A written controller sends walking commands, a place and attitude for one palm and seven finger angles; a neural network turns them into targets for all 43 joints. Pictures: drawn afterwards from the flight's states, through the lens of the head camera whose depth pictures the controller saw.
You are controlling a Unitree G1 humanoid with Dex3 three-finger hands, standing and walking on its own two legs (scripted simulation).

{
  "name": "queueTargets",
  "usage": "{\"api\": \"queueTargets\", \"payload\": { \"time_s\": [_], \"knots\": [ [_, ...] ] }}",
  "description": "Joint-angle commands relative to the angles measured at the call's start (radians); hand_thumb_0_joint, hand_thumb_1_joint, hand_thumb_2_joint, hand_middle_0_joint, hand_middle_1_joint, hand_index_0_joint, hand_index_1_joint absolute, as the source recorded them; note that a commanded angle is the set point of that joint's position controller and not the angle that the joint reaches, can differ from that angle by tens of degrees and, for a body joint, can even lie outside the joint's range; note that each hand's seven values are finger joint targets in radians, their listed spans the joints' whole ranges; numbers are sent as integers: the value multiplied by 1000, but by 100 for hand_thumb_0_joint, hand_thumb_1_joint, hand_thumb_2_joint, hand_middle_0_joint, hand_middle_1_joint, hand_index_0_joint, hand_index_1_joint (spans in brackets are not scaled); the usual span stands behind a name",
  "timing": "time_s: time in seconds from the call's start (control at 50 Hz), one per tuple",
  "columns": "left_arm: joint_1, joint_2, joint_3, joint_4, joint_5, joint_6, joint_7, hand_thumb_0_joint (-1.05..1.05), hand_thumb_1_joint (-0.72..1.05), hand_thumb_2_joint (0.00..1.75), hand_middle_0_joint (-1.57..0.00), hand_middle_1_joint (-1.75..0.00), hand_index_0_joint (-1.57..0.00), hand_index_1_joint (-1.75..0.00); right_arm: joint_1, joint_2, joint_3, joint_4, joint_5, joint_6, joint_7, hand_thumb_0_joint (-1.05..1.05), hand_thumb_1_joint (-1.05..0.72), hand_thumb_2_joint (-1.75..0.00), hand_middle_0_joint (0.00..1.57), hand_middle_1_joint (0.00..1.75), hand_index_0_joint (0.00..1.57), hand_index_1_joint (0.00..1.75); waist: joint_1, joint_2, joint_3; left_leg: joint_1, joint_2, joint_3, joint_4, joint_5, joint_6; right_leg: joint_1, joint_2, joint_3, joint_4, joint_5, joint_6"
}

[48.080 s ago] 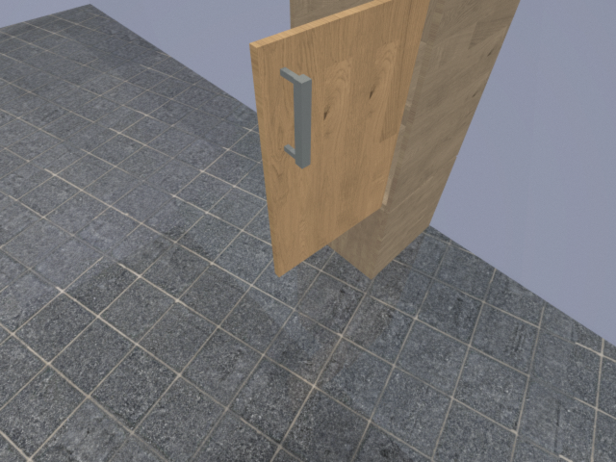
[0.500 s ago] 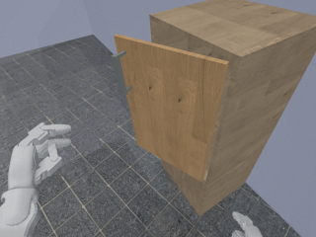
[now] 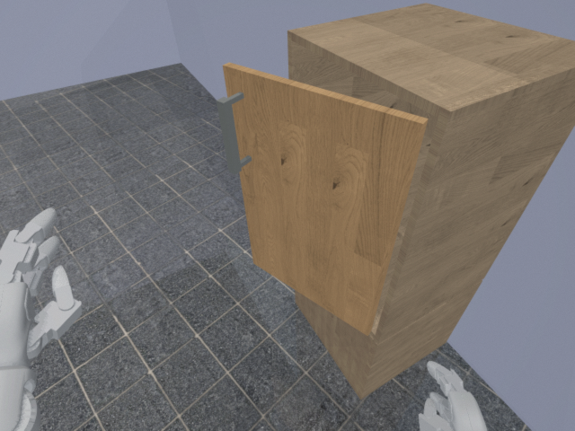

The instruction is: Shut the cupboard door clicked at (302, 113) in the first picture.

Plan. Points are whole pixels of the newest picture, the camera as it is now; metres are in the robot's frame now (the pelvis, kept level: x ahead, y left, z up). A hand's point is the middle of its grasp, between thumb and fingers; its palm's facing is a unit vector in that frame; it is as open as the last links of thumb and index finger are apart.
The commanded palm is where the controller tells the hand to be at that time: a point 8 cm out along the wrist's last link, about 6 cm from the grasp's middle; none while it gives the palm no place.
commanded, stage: draw the hand back to the body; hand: left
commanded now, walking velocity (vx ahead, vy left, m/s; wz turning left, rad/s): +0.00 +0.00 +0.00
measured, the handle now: (236, 134) +0.62 +0.19 +0.12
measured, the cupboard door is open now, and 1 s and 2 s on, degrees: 23 23 23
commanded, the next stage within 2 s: step back with the hand held close in 0.04 s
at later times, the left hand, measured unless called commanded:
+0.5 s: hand (61, 310) +0.19 +0.28 +0.15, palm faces +0.33 -0.79 -0.51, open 7.4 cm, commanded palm +0.13 +0.32 +0.17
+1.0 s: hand out of the picture +0.10 +0.28 +0.16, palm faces +0.46 -0.78 -0.42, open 7.4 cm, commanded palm +0.04 +0.32 +0.17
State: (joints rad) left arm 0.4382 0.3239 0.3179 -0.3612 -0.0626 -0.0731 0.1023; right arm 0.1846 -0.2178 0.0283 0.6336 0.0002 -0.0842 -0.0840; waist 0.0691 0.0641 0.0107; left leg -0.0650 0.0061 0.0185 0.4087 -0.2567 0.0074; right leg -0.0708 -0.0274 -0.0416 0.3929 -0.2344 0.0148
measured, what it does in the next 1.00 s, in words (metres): shifts its weight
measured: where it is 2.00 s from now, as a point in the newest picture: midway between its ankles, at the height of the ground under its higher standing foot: outside the picture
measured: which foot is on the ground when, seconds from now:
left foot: down 0.00-1.00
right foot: down 0.00-1.00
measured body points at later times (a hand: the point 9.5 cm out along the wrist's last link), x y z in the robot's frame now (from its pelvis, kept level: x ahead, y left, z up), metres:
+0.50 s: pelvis -0.02 +0.02 +0.00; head -0.01 +0.02 +0.44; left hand +0.16 +0.32 +0.18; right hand +0.15 -0.23 -0.09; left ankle -0.02 +0.11 -0.74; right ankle -0.01 -0.13 -0.74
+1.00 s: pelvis -0.10 +0.02 -0.02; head -0.10 +0.04 +0.43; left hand +0.07 +0.32 +0.19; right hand +0.05 -0.23 -0.10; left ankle -0.02 +0.11 -0.74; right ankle -0.01 -0.13 -0.74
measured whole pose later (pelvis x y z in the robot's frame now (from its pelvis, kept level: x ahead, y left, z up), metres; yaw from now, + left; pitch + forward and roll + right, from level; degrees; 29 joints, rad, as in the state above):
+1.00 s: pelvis -0.10 +0.02 -0.02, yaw +0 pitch +0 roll -2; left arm 0.49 0.40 0.42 -0.50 -0.02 -0.26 0.16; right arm 0.26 -0.22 0.01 0.59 0.00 -0.04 -0.09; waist 0.00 0.00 0.00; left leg -0.44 0.00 0.02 0.64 -0.24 0.05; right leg -0.40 -0.02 -0.01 0.55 -0.18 0.03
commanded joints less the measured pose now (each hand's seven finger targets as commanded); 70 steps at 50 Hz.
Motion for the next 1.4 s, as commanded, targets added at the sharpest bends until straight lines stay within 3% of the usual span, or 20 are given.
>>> {"api": "queueTargets", "payload": {
  "time_s": [0.0,0.12,0.14,0.16,0.18,0.24,0.36,0.44,0.68,0.84,0.9,1.02,1.08,1.12,1.18,1.22,1.26,1.3,1.34,1.38],
  "knots": [
    [-82,220,164,-211,-3,-64,23,0,90,90,-20,-30,-20,-30,-125,-98,-42,-149,-1,-52,-6,0,-90,-90,20,30,20,30,2,6,-34,-37,1,2,-69,227,10,11,23,2,-64,170,-26],
    [-99,184,133,-174,-6,-59,10,0,90,90,-20,-30,-20,-30,-123,-100,-43,-155,3,-37,-2,0,-90,-90,20,30,20,30,-5,-3,-4,-41,7,3,-83,198,13,-9,22,1,-70,128,-23],
    [-98,196,143,-185,-5,-62,13,0,90,90,-20,-30,-20,-30,-124,-101,-46,-155,2,-38,-1,0,-90,-90,20,30,20,30,-2,5,-27,-32,5,5,-79,201,14,-4,22,2,-68,133,-23],
    [-218,317,246,-258,2,-101,22,0,90,90,-20,-30,-20,-30,-126,-127,-52,-192,13,-18,5,0,-90,-90,20,30,20,30,-33,4,-3,-120,24,-10,-23,126,34,-75,-28,94,-111,181,-28],
    [-98,251,197,-181,-1,-106,18,0,90,90,-20,-30,-20,-30,-116,-116,-55,-172,8,-5,2,0,-90,-90,20,30,20,30,-39,-56,-34,-111,21,-21,7,125,35,-83,-59,105,-113,198,-35],
    [-26,228,166,-203,5,-110,17,0,90,90,-20,-30,-20,-30,-115,-120,-66,-187,5,25,3,0,-90,-90,20,30,20,30,-46,-86,-93,-105,25,-14,42,199,25,-79,-83,98,-68,322,-39],
    [58,277,221,-290,-1,-122,36,0,90,90,-20,-30,-20,-30,-106,-130,-85,-228,13,71,-9,0,-90,-90,20,30,20,30,-52,-24,-215,-105,59,-30,29,432,18,-30,-47,52,55,469,-16],
    [91,297,247,-321,-4,-128,41,0,90,90,-20,-30,-20,-30,-103,-133,-87,-255,15,88,-17,0,-90,-90,20,30,20,30,-49,15,-217,-159,89,-49,0,477,23,-13,-16,38,127,443,-1],
    [34,253,228,-284,26,-174,51,0,90,90,-20,-30,-20,-30,-71,-151,-88,-252,17,46,-18,0,-90,-90,20,30,20,30,-60,27,-70,-639,126,-117,-100,-314,90,59,2,91,214,130,2],
    [-50,277,224,-366,40,-223,77,0,90,90,-20,-30,-20,-30,-36,-135,-80,-218,-3,-1,-13,0,-90,-90,20,30,20,30,-78,-53,-52,-459,55,-98,63,-317,56,-253,-67,194,-3,-243,-44],
    [-33,298,251,-353,41,-236,88,0,90,90,-20,-30,-20,-30,-32,-142,-82,-202,-5,-19,-17,0,-90,-90,20,30,20,30,-77,-11,-76,-448,69,-118,21,-312,59,-234,-40,162,17,-215,-33],
    [51,272,264,-303,42,-258,83,0,90,90,-20,-30,-20,-30,-45,-144,-83,-202,3,-34,-11,0,-90,-90,20,30,20,30,-66,72,-108,-673,142,-182,-88,-349,91,17,29,112,229,37,-11],
    [47,272,285,-282,62,-269,74,0,90,90,-20,-30,-20,-30,-51,-166,-96,-209,5,-43,-10,0,-90,-90,20,30,20,30,-61,143,-80,-900,215,-228,-159,-576,134,163,82,102,376,5,7],
    [20,271,284,-296,72,-273,66,0,90,90,-20,-30,-20,-30,-56,-161,-97,-205,0,-47,-10,0,-90,-90,20,30,20,30,-62,141,-58,-946,239,-247,-163,-572,146,185,98,99,428,53,8],
    [48,293,290,-307,48,-274,57,0,90,90,-20,-30,-20,-30,-48,-135,-101,-202,6,-48,-5,0,-90,-90,20,30,20,30,-68,-44,-39,-744,145,-151,40,-426,93,-56,24,251,239,40,-42],
    [50,288,263,-345,32,-267,59,0,90,90,-20,-30,-20,-30,-36,-94,-97,-179,1,-39,9,0,-90,-90,20,30,20,30,-77,-179,-73,-481,33,-45,304,-288,11,-346,-168,465,-23,-116,-124],
    [9,307,239,-393,27,-245,77,0,90,90,-20,-30,-20,-30,-65,-81,-97,-151,-6,-21,27,0,-90,-90,20,30,20,30,-65,-257,-121,-334,-1,-40,607,-221,-26,-456,-306,545,-156,-144,-209],
    [-34,331,256,-424,34,-238,86,0,90,90,-20,-30,-20,-30,-56,-78,-91,-149,-13,-16,23,0,-90,-90,20,30,20,30,-78,-241,-137,-320,2,-49,599,-207,-16,-430,-293,484,-128,16,-194],
    [-16,306,250,-398,36,-234,84,0,90,90,-20,-30,-20,-30,-38,-73,-79,-150,-10,-6,13,0,-90,-90,20,30,20,30,-83,-226,-117,-217,15,-48,321,-136,-4,-434,-188,322,-28,122,-122],
    [-27,293,242,-402,25,-249,84,0,90,90,-20,-30,-20,-30,-42,-110,-85,-145,-1,-12,-8,0,-90,-90,20,30,20,30,-94,10,-106,-196,66,-63,-17,-1,15,-393,-48,206,184,124,-44]
  ]
}}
